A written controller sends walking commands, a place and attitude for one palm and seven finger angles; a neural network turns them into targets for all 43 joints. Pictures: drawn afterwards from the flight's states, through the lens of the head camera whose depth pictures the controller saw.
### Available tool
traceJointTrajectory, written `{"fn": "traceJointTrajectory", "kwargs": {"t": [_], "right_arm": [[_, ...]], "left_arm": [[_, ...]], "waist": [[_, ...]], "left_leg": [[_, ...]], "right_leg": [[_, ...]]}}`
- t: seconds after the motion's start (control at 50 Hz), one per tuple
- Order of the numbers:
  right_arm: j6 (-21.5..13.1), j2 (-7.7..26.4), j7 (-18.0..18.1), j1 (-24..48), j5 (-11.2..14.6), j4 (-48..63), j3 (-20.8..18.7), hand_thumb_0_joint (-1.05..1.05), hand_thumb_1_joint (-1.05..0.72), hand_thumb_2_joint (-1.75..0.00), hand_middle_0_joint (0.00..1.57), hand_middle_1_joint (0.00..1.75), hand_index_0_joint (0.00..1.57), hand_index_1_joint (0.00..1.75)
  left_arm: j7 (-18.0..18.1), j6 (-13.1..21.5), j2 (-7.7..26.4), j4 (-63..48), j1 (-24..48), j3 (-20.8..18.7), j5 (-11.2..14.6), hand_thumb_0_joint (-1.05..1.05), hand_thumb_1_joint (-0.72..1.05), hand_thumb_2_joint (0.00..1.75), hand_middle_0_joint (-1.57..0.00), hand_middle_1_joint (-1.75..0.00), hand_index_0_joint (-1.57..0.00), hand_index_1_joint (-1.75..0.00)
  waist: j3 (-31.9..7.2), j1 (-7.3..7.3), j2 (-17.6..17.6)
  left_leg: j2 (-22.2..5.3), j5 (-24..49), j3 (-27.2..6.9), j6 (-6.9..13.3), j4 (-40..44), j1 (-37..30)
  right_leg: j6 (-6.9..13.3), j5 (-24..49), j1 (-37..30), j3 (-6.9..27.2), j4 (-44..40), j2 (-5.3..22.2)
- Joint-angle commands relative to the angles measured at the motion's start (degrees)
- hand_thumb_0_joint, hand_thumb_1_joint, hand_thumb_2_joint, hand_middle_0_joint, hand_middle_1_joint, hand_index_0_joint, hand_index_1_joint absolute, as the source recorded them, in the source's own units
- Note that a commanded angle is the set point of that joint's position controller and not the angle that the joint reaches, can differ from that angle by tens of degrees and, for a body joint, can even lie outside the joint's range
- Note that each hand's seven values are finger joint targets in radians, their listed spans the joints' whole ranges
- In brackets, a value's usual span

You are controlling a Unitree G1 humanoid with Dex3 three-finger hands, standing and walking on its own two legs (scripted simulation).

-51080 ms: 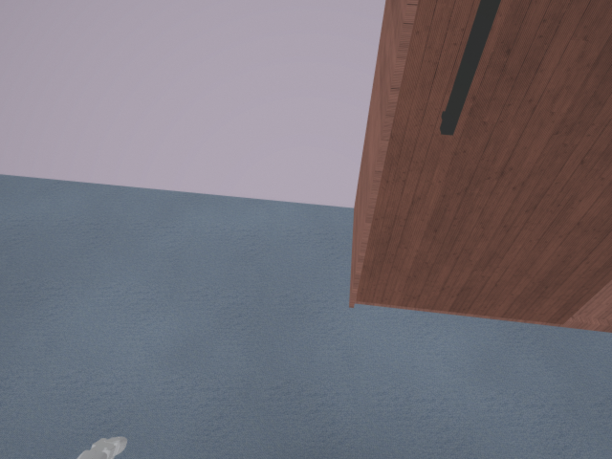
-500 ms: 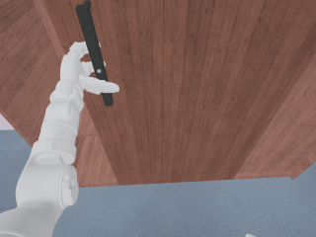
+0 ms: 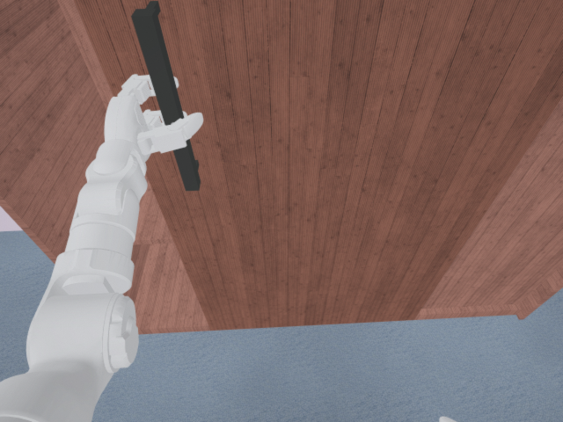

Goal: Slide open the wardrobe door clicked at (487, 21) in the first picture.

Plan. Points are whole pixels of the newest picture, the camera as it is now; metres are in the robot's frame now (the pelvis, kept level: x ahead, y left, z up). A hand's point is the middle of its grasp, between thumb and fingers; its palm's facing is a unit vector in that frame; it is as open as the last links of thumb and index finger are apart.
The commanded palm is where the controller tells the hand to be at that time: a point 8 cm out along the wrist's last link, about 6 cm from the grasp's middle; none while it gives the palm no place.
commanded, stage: grip the handle and tug to test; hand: left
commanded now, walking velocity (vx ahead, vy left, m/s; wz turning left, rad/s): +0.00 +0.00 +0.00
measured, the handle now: (176, 109) +0.52 +0.17 +0.19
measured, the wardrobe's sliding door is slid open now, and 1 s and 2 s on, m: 0.30 0.30 0.30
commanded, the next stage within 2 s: tug the door sideways, standing still in 0.90 s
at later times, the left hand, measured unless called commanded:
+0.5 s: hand (175, 125) +0.46 +0.16 +0.20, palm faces +0.09 -1.00 +0.01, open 7.2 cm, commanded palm +0.42 +0.20 +0.20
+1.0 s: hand (176, 127) +0.46 +0.15 +0.20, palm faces +0.09 -1.00 +0.01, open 7.2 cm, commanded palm +0.41 +0.20 +0.20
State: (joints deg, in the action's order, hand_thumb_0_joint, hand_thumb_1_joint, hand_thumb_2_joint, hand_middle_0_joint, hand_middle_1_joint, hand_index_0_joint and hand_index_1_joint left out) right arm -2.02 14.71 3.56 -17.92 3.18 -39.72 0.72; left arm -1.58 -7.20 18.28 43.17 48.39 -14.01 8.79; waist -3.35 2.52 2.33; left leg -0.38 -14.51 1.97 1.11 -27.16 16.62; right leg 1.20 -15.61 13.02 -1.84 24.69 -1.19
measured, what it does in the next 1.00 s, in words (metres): stands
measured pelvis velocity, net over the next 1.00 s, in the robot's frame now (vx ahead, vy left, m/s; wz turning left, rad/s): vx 0.03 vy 0.00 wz -0.04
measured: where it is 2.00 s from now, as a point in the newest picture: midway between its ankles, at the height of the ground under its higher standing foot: outside the picture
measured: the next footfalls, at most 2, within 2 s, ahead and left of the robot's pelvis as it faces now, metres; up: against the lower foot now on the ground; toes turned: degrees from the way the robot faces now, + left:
none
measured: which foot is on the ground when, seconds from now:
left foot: down 0.00-1.00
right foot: down 0.00-1.00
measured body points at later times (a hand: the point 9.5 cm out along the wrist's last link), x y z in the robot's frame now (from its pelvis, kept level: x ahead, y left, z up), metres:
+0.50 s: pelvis +0.01 +0.00 +0.00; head +0.02 -0.01 +0.45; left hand +0.45 +0.21 +0.21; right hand +0.11 -0.26 -0.11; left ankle -0.01 +0.11 -0.74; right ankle -0.04 -0.11 -0.74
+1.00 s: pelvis +0.03 +0.00 +0.00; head +0.03 -0.02 +0.45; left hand +0.44 +0.21 +0.21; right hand +0.14 -0.26 -0.10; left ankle -0.01 +0.11 -0.74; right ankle -0.03 -0.11 -0.74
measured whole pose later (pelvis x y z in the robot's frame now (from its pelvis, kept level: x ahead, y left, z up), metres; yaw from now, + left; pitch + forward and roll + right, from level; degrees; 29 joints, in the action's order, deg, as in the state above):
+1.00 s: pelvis +0.03 +0.00 +0.00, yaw -2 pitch +4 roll +0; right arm 1.0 14.3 2.9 -15.3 3.3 -36.1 0.5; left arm -1.3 -15.2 16.7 23.0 35.4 -16.3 9.8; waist -4.2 2.3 2.5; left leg -0.8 -14.9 3.8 1.0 -24.1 11.9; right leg 1.3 -15.3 9.4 0.0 22.1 -1.6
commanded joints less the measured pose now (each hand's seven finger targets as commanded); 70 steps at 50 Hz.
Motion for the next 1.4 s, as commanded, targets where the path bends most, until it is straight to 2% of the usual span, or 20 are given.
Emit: {"fn": "traceJointTrajectory", "kwargs": {"t": [0.0,0.02,0.06,0.1,0.14,0.22,0.3,0.38,0.42,0.44,0.52,0.56,0.78,0.9,0.94,1.0,1.1,1.18,1.3,1.38], "right_arm": [[-2.17,7.83,0.65,0.85,-0.14,6.92,-2.67,0.00,-0.90,-0.90,0.20,0.30,0.20,0.30],[-2.14,7.82,0.67,1.07,-0.16,6.98,-2.62,0.00,-0.90,-0.90,0.20,0.30,0.20,0.30],[-2.19,7.37,0.63,1.57,0.01,7.11,-2.56,0.00,-0.90,-0.90,0.20,0.30,0.20,0.30],[-2.00,7.74,0.74,1.26,-0.08,7.07,-2.69,0.00,-0.90,-0.90,0.20,0.30,0.20,0.30],[-1.89,7.48,0.75,1.58,0.01,6.96,-2.46,0.00,-0.90,-0.90,0.20,0.30,0.20,0.30],[-1.83,7.40,0.66,1.97,-0.13,7.53,-2.57,0.00,-0.90,-0.90,0.20,0.30,0.20,0.30],[-1.51,7.27,0.69,1.92,-0.01,7.44,-2.59,0.00,-0.90,-0.90,0.20,0.30,0.20,0.30],[-1.29,7.28,0.68,2.33,-0.13,7.56,-2.64,0.00,-0.90,-0.90,0.20,0.30,0.20,0.30],[-1.13,7.16,0.73,2.67,-0.09,7.76,-2.47,0.00,-0.90,-0.90,0.20,0.30,0.20,0.30],[-1.18,7.31,0.77,2.37,-0.08,7.70,-2.65,0.00,-0.90,-0.90,0.20,0.30,0.20,0.30],[-0.89,7.11,0.63,3.16,-0.10,8.41,-2.57,0.00,-0.90,-0.90,0.20,0.30,0.20,0.30],[-0.74,7.12,0.67,3.39,0.01,8.47,-2.53,0.00,-0.90,-0.90,0.20,0.30,0.20,0.30],[0.09,6.89,0.40,5.51,0.10,10.81,-2.53,0.00,-0.90,-0.90,0.20,0.30,0.20,0.30],[0.43,6.54,-0.21,6.90,0.10,12.23,-2.56,0.00,-0.90,-0.90,0.20,0.30,0.20,0.30],[0.43,6.47,-0.22,7.34,0.11,12.12,-2.59,0.00,-0.90,-0.90,0.20,0.30,0.20,0.30],[0.58,6.86,0.03,8.01,0.06,12.18,-2.51,0.00,-0.90,-0.90,0.20,0.30,0.20,0.30],[0.70,7.06,1.16,5.92,-0.12,8.92,-2.47,0.00,-0.90,-0.90,0.20,0.30,0.20,0.30],[0.72,6.18,1.04,4.60,-0.58,7.55,-2.69,0.00,-0.90,-0.90,0.20,0.30,0.20,0.30],[-0.08,6.14,1.17,4.95,-0.91,6.34,-2.58,0.00,-0.90,-0.90,0.20,0.30,0.20,0.30],[-0.81,5.65,0.80,4.12,-0.87,5.12,-2.35,0.00,-0.90,-0.90,0.20,0.30,0.20,0.30]], "left_arm": [[-2.63,4.60,8.80,-16.12,28.39,-0.18,0.91,0.00,0.76,0.84,-0.44,-1.38,-0.44,-1.38],[-2.60,4.73,10.07,-17.56,29.05,-1.09,0.88,0.00,0.81,0.86,-0.44,-1.39,-0.44,-1.39],[-2.99,4.37,7.59,-17.05,28.11,0.62,0.97,0.00,0.90,0.90,-0.45,-1.40,-0.45,-1.40],[-2.98,4.32,9.75,-17.17,26.88,-1.00,0.97,0.00,0.90,0.90,-0.45,-1.40,-0.45,-1.40],[-3.08,3.91,8.79,-17.45,28.90,0.11,0.95,0.00,0.90,0.90,-0.45,-1.40,-0.45,-1.40],[-2.76,3.65,9.86,-19.50,26.68,-1.39,0.75,0.00,0.90,0.90,-0.45,-1.40,-0.45,-1.40],[-2.77,3.07,7.71,-19.47,27.40,0.84,0.70,0.00,0.90,0.90,-0.45,-1.40,-0.45,-1.40],[-2.45,2.47,9.85,-19.80,25.61,-1.63,0.77,0.00,0.90,0.90,-0.45,-1.40,-0.45,-1.40],[-2.65,2.41,8.10,-20.18,26.11,0.29,0.73,0.00,0.90,0.90,-0.45,-1.40,-0.45,-1.40],[-2.57,2.59,9.36,-21.02,26.92,-0.71,0.65,0.00,0.90,0.90,-0.45,-1.40,-0.45,-1.40],[-2.61,1.96,9.07,-20.84,21.53,-1.59,0.99,0.00,0.90,0.90,-0.45,-1.40,-0.45,-1.40],[-2.80,1.64,9.09,-21.94,22.90,-1.14,1.01,0.00,0.90,0.90,-0.45,-1.40,-0.45,-1.40],[-3.34,-1.34,9.35,-28.87,13.04,-2.94,1.84,0.00,0.90,0.90,-0.45,-1.40,-0.45,-1.40],[-2.92,-3.20,8.59,-36.36,5.35,-2.90,2.00,0.00,0.90,0.90,-0.45,-1.40,-0.45,-1.40],[-2.82,-4.07,7.80,-37.94,5.49,-2.33,2.17,0.00,0.90,0.90,-0.45,-1.40,-0.45,-1.40],[-2.52,-4.63,10.37,-40.08,6.84,-3.76,2.10,0.00,0.90,0.90,-0.45,-1.40,-0.45,-1.40],[-1.32,-6.78,6.59,-32.20,20.82,1.00,1.34,0.00,0.90,0.90,-0.45,-1.40,-0.45,-1.40],[-0.55,-7.45,2.08,-30.66,24.37,4.28,0.61,0.00,0.90,0.90,-0.45,-1.40,-0.45,-1.40],[0.14,-4.54,-5.01,-23.95,28.77,9.10,1.91,0.00,0.90,0.90,-0.45,-1.40,-0.45,-1.40],[0.13,-3.05,-8.70,-21.38,33.29,12.24,1.55,0.00,0.90,0.90,-0.45,-1.40,-0.45,-1.40]], "waist": [[-21.59,-0.17,-1.17],[-22.98,-0.43,-0.68],[-21.74,-0.28,-0.84],[-21.54,-0.61,-2.13],[-20.34,0.04,-1.13],[-22.58,-1.04,0.68],[-20.78,-0.13,-0.45],[-21.95,-0.95,-1.43],[-21.29,-0.48,-0.57],[-22.14,-0.48,-1.28],[-22.53,-1.81,-0.97],[-21.79,-1.37,-1.02],[-21.89,-3.16,-2.71],[-23.64,-4.67,0.52],[-22.81,-4.03,-1.17],[-22.23,-4.06,-1.39],[-17.14,0.02,-0.98],[-22.20,0.44,3.64],[-19.91,2.20,-4.81],[-21.76,2.58,0.36]], "left_leg": [[-0.85,29.13,-2.67,1.19,-1.20,-16.98],[-0.69,29.79,-2.69,1.23,-1.07,-17.21],[-0.71,29.63,-2.52,1.22,-1.13,-16.93],[-0.74,29.61,-2.29,1.43,-1.13,-16.19],[-0.51,28.33,-2.09,1.46,-0.90,-15.80],[-0.58,31.77,-2.20,1.37,-1.24,-16.96],[-0.69,30.95,-2.19,1.32,-1.14,-16.75],[-0.59,31.39,-1.94,1.36,-1.11,-16.89],[-0.57,31.55,-1.99,1.40,-0.95,-16.84],[-0.65,31.61,-2.11,1.37,-1.04,-17.25],[-0.61,33.51,-1.91,1.43,-0.96,-17.14],[-0.50,32.44,-1.74,1.44,-0.88,-16.65],[-0.62,35.31,-0.86,1.56,-0.18,-16.33],[-1.18,43.58,-1.11,1.10,-0.88,-19.00],[-1.26,42.02,-1.07,1.14,-0.62,-18.76],[-0.98,39.43,-0.69,1.24,0.03,-18.22],[-0.95,37.05,-1.29,1.32,-0.99,-17.93],[-0.82,45.33,-2.45,0.62,-3.21,-21.87],[-0.26,32.36,-3.22,0.93,-1.41,-19.05],[-0.25,36.24,-3.93,0.55,-2.97,-22.09]], "right_leg": [[0.33,27.91,-2.44,-0.09,-0.47,-0.37],[0.39,29.07,-3.38,0.11,-0.20,-0.27],[0.35,29.10,-3.08,0.03,-0.24,-0.32],[0.35,29.62,-4.15,0.06,-0.36,-0.30],[0.25,29.78,-3.52,0.17,-0.50,-0.21],[0.41,31.27,-4.51,0.20,0.06,-0.09],[0.27,30.40,-3.81,-0.05,-0.43,-0.13],[0.19,31.93,-4.73,0.20,-0.31,-0.17],[0.21,31.91,-4.62,0.11,-0.25,-0.10],[0.21,31.69,-4.65,0.13,-0.30,-0.15],[0.25,33.19,-6.06,0.13,-0.03,-0.05],[0.26,33.26,-6.11,0.19,-0.20,-0.02],[-0.04,37.42,-9.62,0.12,-0.08,0.16],[0.03,39.77,-10.99,-0.12,0.50,0.29],[-0.15,39.83,-10.50,-0.21,0.24,0.17],[-0.05,39.33,-11.29,0.04,-0.33,0.26],[-0.20,36.27,-5.04,-0.22,-1.13,-0.02],[-0.16,38.48,-2.66,-0.43,0.35,0.12],[-0.14,31.66,-2.34,-1.09,-0.90,-0.12],[-0.01,31.90,1.28,-0.88,0.04,-0.13]]}}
